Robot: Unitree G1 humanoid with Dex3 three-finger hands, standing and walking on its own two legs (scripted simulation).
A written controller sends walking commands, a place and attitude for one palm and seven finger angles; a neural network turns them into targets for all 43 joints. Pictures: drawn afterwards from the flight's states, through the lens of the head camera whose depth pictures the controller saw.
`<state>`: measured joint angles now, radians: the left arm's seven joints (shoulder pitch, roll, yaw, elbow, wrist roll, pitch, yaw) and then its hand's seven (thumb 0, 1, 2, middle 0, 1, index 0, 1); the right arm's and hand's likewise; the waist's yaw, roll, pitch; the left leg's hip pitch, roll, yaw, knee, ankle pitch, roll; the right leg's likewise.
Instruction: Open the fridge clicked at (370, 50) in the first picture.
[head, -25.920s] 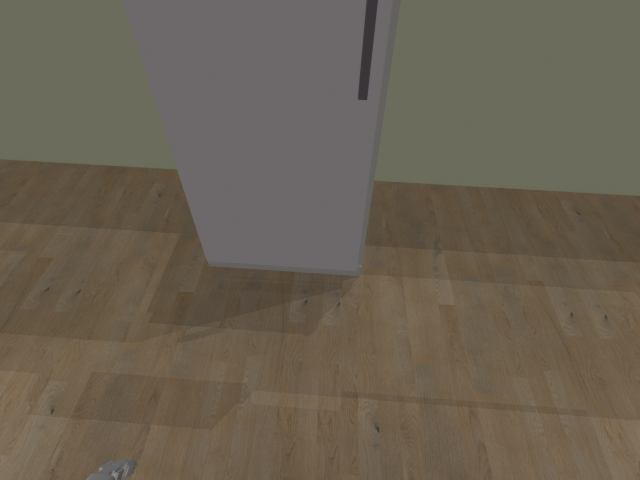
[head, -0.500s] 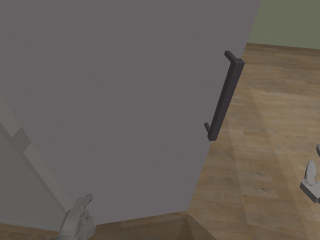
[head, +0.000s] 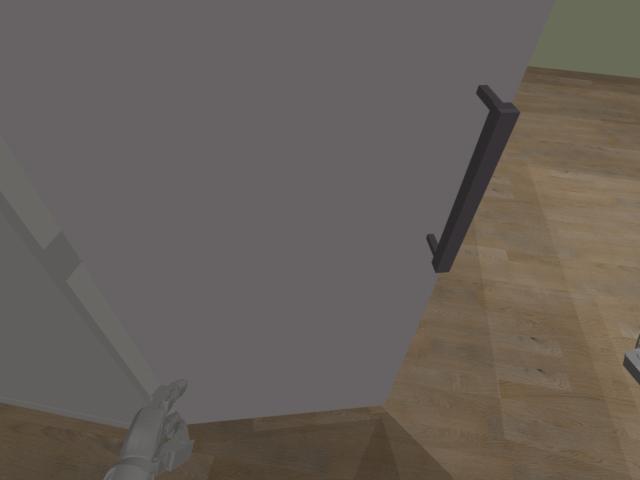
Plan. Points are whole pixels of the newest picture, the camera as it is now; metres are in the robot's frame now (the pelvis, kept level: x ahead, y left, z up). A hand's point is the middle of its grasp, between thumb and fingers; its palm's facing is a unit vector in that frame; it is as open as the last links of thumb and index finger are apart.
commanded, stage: step back with the hand held close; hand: right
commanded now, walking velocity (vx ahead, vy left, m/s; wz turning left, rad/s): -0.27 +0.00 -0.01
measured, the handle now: (460, 191) +0.43 -0.17 +0.16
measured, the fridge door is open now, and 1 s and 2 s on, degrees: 74 74 74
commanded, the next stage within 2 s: stop stepping back and stand still in 1.04 s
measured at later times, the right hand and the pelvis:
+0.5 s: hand out of the picture +0.12 -0.30 +0.15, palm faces +0.48 +0.75 -0.45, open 7.4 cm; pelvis -0.07 -0.02 -0.02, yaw -1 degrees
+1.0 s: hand out of the picture +0.06 -0.31 +0.15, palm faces +0.44 +0.81 -0.40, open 7.4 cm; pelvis -0.15 -0.04 -0.01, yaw +0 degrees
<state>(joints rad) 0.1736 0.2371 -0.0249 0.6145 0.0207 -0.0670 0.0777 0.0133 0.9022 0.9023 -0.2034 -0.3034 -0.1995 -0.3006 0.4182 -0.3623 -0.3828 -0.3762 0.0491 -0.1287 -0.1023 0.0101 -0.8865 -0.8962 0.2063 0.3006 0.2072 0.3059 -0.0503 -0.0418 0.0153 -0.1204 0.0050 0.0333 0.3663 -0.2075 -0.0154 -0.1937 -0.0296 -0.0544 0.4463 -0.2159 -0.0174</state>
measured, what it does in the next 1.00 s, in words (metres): walks backwards: left foot, then right foot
